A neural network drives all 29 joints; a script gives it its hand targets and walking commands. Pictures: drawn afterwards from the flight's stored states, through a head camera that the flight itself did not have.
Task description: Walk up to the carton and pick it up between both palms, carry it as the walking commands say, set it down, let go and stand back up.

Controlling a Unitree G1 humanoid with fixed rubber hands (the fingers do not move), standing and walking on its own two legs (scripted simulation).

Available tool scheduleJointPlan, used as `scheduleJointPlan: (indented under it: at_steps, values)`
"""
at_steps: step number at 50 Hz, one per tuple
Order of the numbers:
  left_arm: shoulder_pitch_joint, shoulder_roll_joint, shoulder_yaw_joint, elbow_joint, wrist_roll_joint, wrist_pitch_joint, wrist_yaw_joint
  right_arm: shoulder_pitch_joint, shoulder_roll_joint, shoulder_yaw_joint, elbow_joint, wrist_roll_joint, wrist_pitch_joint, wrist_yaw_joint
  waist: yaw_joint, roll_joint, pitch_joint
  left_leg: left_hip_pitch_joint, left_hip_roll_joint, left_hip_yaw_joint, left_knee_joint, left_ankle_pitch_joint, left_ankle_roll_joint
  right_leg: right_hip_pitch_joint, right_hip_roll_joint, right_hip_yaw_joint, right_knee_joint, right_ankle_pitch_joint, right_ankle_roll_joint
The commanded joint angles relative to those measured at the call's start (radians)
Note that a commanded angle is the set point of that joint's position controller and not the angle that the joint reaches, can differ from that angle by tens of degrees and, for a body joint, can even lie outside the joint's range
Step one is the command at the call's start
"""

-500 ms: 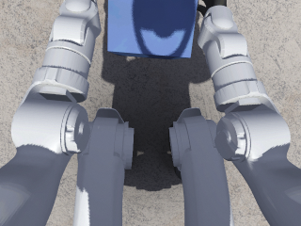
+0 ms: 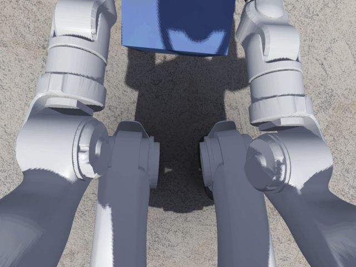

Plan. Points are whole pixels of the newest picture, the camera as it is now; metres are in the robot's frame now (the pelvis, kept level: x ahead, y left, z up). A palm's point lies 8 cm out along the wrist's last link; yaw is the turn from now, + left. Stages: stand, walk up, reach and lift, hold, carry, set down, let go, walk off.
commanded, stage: reach and lift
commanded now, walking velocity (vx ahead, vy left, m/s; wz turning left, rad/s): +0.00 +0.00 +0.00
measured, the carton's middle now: out of the picture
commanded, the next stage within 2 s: none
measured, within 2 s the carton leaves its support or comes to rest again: neither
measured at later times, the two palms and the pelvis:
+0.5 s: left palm out of the picture +0.55 +0.14 -0.04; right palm out of the picture +0.53 -0.10 -0.05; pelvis -0.02 +0.00 +0.04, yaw +0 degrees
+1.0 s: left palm out of the picture +0.53 +0.13 +0.02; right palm out of the picture +0.51 -0.11 +0.01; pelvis -0.01 +0.00 +0.09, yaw +1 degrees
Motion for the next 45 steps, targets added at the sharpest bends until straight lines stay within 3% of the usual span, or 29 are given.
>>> scheduleJointPlan:
  at_steps: [1,6,12,19,24,30,34,39,45]
  values:
    - [-0.454,-1.226,-0.387,-0.054,-0.107,0.007,-0.275,-0.79,1.094,0.526,-0.198,0.17,-0.04,0.306,0.025,0.026,-1.989,0.764,-0.043,0.126,-0.2,0.301,0.077,0.559,0.045,-0.101,-0.235,0.269,-0.018]
    - [-0.439,-1.263,-0.419,-0.109,-0.116,0.014,-0.267,-0.796,1.14,0.608,-0.273,0.208,-0.028,0.305,0.045,-0.009,-2.11,0.833,-0.048,0.122,-0.218,0.384,0.082,0.624,0.047,-0.102,-0.247,0.349,-0.008]
    - [-0.535,-1.258,-0.488,-0.205,-0.151,0.012,-0.255,-0.794,1.141,0.635,-0.296,0.222,-0.021,0.281,0.012,0.002,-2.166,0.876,-0.045,0.11,-0.247,0.365,0.08,0.661,0.047,-0.089,-0.285,0.341,-0.014]
    - [-0.543,-1.27,-0.423,-0.098,-0.116,0.042,-0.265,-0.761,1.106,0.485,-0.157,0.141,-0.003,0.287,-0.037,0.06,-1.956,0.829,-0.036,0.1,-0.331,0.137,0.073,0.544,0.037,-0.085,-0.361,0.109,-0.037]
    - [-0.498,-1.296,-0.359,-0.033,-0.085,0.07,-0.279,-0.733,1.093,0.405,-0.116,0.087,0.02,0.316,-0.059,0.08,-1.919,0.848,-0.038,0.099,-0.379,0.062,0.064,0.53,0.029,-0.093,-0.396,0.053,-0.041]
    - [-0.527,-1.329,-0.418,-0.131,-0.126,0.082,-0.26,-0.841,1.107,0.516,-0.278,0.149,0.031,0.333,-0.04,0.044,-2.168,1.016,-0.045,0.09,-0.391,0.198,0.06,0.632,0.032,-0.103,-0.403,0.156,-0.032]
    - [-0.521,-1.337,-0.458,-0.171,-0.147,0.086,-0.242,-0.872,1.121,0.605,-0.346,0.194,0.038,0.327,-0.01,0.014,-2.246,1.088,-0.047,0.083,-0.407,0.252,0.067,0.685,0.032,-0.099,-0.42,0.19,-0.026]
    - [-0.448,-1.351,-0.447,-0.135,-0.127,0.088,-0.245,-0.758,1.169,0.612,-0.266,0.181,0.052,0.327,0.004,-0.006,-2.154,1.057,-0.044,0.087,-0.442,0.22,0.07,0.712,0.035,-0.083,-0.464,0.165,-0.023]
    - [-0.385,-1.375,-0.456,-0.134,-0.109,0.075,-0.272,-0.595,1.229,0.568,-0.193,0.16,0.042,0.33,-0.012,0.035,-2.111,1.025,-0.049,0.102,-0.474,0.256,0.062,0.762,0.04,-0.067,-0.506,0.22,-0.023]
